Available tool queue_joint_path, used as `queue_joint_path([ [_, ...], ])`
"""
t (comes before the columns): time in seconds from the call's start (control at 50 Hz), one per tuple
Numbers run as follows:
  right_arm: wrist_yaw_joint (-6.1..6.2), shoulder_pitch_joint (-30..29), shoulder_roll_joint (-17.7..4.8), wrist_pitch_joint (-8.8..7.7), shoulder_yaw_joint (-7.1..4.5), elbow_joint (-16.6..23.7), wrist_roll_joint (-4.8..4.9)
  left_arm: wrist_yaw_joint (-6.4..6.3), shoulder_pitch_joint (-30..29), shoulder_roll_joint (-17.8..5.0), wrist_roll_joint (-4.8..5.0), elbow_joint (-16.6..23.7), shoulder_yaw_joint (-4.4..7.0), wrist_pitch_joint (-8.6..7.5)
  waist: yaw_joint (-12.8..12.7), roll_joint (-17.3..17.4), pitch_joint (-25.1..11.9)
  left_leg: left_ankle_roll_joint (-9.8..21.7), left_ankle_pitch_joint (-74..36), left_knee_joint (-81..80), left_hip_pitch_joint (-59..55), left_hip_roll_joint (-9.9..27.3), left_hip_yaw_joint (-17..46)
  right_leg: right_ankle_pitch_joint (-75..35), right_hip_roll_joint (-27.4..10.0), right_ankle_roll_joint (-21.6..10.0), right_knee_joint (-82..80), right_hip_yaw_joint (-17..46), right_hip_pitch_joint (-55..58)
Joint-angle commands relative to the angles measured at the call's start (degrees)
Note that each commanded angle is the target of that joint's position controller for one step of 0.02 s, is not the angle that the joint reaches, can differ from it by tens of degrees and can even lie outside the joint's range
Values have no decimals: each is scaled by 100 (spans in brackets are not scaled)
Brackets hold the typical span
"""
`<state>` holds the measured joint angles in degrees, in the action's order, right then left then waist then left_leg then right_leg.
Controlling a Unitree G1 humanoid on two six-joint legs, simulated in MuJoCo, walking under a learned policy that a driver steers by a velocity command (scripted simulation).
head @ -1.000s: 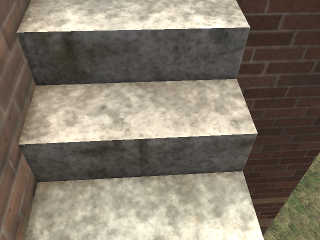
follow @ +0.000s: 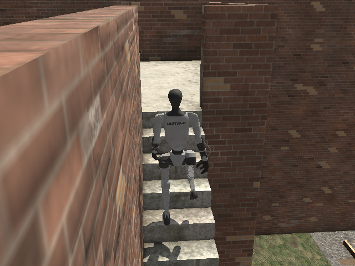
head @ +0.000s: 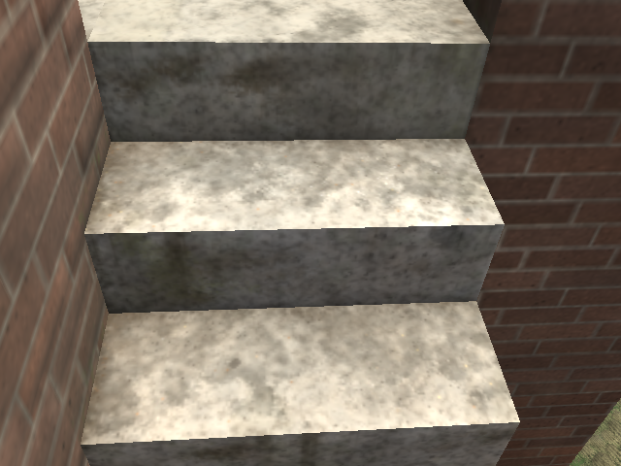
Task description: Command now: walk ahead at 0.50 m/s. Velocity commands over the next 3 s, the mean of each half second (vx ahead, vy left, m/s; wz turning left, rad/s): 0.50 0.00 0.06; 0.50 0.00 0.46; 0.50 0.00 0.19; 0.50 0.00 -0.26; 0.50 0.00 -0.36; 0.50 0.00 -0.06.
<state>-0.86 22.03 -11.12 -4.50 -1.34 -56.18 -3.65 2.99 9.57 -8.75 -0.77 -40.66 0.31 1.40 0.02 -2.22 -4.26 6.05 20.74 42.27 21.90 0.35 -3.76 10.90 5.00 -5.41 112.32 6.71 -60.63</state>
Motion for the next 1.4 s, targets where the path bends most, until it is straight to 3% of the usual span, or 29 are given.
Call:
queue_joint_path([
  [0.02, -748, -732, -286, -108, 108, 518, -218, -48, -186, -826, 83, 245, 182, -67, -159, 778, 380, 1189, 631, -2418, 370, 1377, 1794, -529, -440, -322, 925, 156, -1037],
  [0.08, -593, 798, -225, -165, 253, -46, -272, -194, -864, -487, -131, 370, -75, -197, 404, 782, 172, 1070, 768, -2444, -1592, 1434, 1927, 358, -774, -581, 902, -184, -2494],
  [0.1, 364, 463, -833, -348, -231, 145, 372, -145, -897, 53, -207, 637, -9, -181, 107, 551, 549, 884, 1411, -2734, -2033, 1669, 1858, 637, -826, -45, 58, -313, -2134],
  [0.16, 828, 327, -738, -438, -188, 124, 285, -69, -1269, -1, -126, 942, -2, -77, 117, 569, 801, 798, 795, -3020, -2041, 1821, 1825, 585, -1244, 333, -522, -389, -2082],
  [0.28, 699, 997, -897, -205, -445, 213, 207, 153, -2456, 57, -237, 1854, -157, -297, 929, 491, 441, 467, -1643, -2974, -3470, 1671, 1126, 2486, -1412, 103, -3855, -371, -1111],
  [0.36, 171, 210, -1136, -208, -405, 494, 446, -8, -30, -77, 202, 1239, 35, -397, -547, -68, -2268, 122, -5653, 177, -269, 836, 75, 814, -878, -31, -6844, -400, 6754],
  [0.38, -1103, 1584, -442, -138, 76, -182, -885, -68, 2180, -1120, 170, -17, 265, -182, -1551, 469, -2518, 563, -4155, 595, 2511, 833, 1407, -2491, -1479, -610, -6424, 783, 8598],
  [0.4, -1397, 1029, -680, -95, -279, 237, -456, 6, 3033, -2309, 60, -586, 695, -152, -1457, -487, -1747, 380, -1195, 3282, 1939, -8, 1247, -5377, -2319, -1239, -7065, 2206, 7330],
  [0.42, -1262, 1036, -955, -153, -486, 143, 167, 108, 2436, -2645, -200, -564, 802, -72, -1309, -490, -768, 210, -874, 6620, 2540, -424, 1868, -5115, -2973, -1558, -6835, 2711, 5425],
  [0.44, -1106, -153, -715, -210, -424, 352, 308, 104, 991, -1937, -214, -198, 618, -29, -1122, -199, -144, 421, -941, 7887, 3278, -311, 2096, -2152, -2708, -1091, -6853, 1985, 4269],
  [0.48, -885, -660, -690, -155, -353, 338, -83, 175, -26, -679, 31, -30, 98, -65, -688, -99, -57, 488, -948, 8547, 3459, -385, 2506, -1225, -2662, -709, -7199, 1318, 3874],
  [0.52, -810, -75, -367, -73, -79, 208, -152, 77, -985, -306, 38, -156, -1, -250, -84, 114, -24, 267, -703, 8742, 4010, -348, 2487, 265, -2684, -626, -7820, 1066, 3715],
  [0.58, -967, 389, -449, 125, -9, 494, -132, -243, -1557, -421, -443, -188, 3, -792, 709, 493, -193, -199, -1139, 7212, 3332, -214, 1230, -483, -2078, -345, -8450, -1295, 3563],
  [0.68, -947, 892, -737, 554, -108, 859, 379, -165, -1747, -1676, -438, -265, 310, -919, 1329, -987, 110, -468, -161, 2752, 1179, -94, 369, -851, -2263, -95, -9446, -2053, 4717],
  [0.72, -855, 2336, -651, 561, -124, 518, 342, -175, -2542, -1660, -574, 78, 355, -920, 1979, -373, -98, -237, -1209, 1078, -49, -347, 280, -1472, -2250, -252, -8256, -2070, 4688],
  [0.78, -839, 2260, -742, 402, -146, 243, -127, -93, -1257, -181, -231, -520, 39, -372, 1163, 1236, 409, 646, -2512, -782, -1427, -674, 2338, 390, -735, -564, -3629, -1124, 1563],
  [0.82, -827, 2019, -1118, 67, -140, 454, 284, -46, 10, -362, -109, -490, 95, -471, 352, 2606, -314, 1547, -659, -1692, -1208, 184, 4922, 776, 33, -54, -820, -71, -169],
  [0.86, -768, 2108, -254, -5, 265, -19, -33, -451, -1268, -576, -178, -380, 56, -601, 478, 956, 435, 1049, 1690, -1574, -262, 239, 5380, -797, -336, -263, 694, 267, -1598],
  [0.92, -810, 1045, -345, 29, 317, -30, 84, -634, -1548, -1103, -46, -237, 237, -564, 164, 298, 262, 633, 1560, -1949, 1444, 327, 5089, -719, -857, -138, 789, -64, -870],
  [1.12, -410, 2442, 160, -78, 310, -992, -18, -390, -3170, -204, -83, 758, -21, -325, 636, 1084, 224, 423, -46, -2321, 735, -192, 3689, 447, -1016, -267, 30, -1276, -1836],
  [1.14, -574, 1866, 27, -9, 199, -716, 309, -375, -4089, -141, -182, 1115, -60, -215, 541, 855, 358, 628, -833, -3597, 1732, 125, 3594, 2381, -859, -135, -2148, -1802, -242],
  [1.18, -763, 2064, -242, -81, 204, -901, 346, -78, -3570, 185, -122, 969, -121, -42, 299, 1657, 289, 1081, -6406, -3695, 977, 950, 3743, 2330, -431, 146, -2561, -2435, 845],
  [1.22, -954, 1727, -912, -259, -46, -967, 379, 49, -2278, -574, -90, 737, 32, 55, -263, 1174, -541, 489, -12822, -2353, -1831, 824, 2582, 1308, -22, -153, -3686, -2225, 538],
  [1.24, -1011, 1185, -987, -343, -116, -915, 375, 33, -1125, -493, -364, 235, 4, 44, -481, 1772, -1316, 723, -13920, -1487, -2508, 1041, 2644, 1219, -71, -279, -4825, -1597, 1393],
  [1.26, -1100, 1719, -614, -300, -57, -964, -8, 38, -132, -403, -185, -217, 51, 91, -347, 834, -2264, 621, -14055, -878, -1250, 948, 2689, 698, -120, -837, -4507, -454, 3617],
  [1.3, -1275, 968, -253, 18, -80, -1028, -210, -136, 829, -796, -300, -868, 304, 259, -1015, -1181, -1130, -86, -7313, 966, 1256, 196, 2589, 1457, -828, -1174, -6689, 1528, 4725],
  [1.32, -1279, 330, -447, 181, -157, -931, 120, -151, 628, -910, -521, -803, 337, 268, -1142, -1682, -681, -704, -2644, 5156, 1958, -541, 2065, 3573, -1856, -1854, -8293, 3631, 3280],
  [1.36, -914, -11, -318, 154, -89, -629, 279, -2, -262, -626, -481, -979, 231, 8, -364, 356, 421, -9, -2587, 7829, 4072, -501, 2493, 4659, -1958, -1481, -8557, 3691, 2416],
  [1.4, -595, 175, -135, 155, -69, -767, 53, 101, -573, 438, -106, -1485, -115, -375, 210, 920, 209, 355, -2903, 6642, 4083, -546, 2593, 2220, -1295, -753, -8558, 1558, 2709],
])
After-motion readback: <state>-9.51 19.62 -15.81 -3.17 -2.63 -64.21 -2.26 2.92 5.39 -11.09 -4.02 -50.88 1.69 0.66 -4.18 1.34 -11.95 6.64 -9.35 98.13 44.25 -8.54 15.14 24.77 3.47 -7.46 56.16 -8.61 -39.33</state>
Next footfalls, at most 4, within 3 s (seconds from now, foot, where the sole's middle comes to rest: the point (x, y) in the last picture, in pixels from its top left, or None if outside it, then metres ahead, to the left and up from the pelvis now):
0.28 right None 0.21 -0.23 -0.56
0.76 left None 0.34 0.05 -0.56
1.22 right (359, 376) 0.56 -0.07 -0.36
1.70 left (216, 359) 0.59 0.17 -0.36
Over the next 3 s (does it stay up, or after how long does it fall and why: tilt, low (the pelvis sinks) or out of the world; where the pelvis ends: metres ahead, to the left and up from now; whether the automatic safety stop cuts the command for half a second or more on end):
stays up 1.09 0.09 0.78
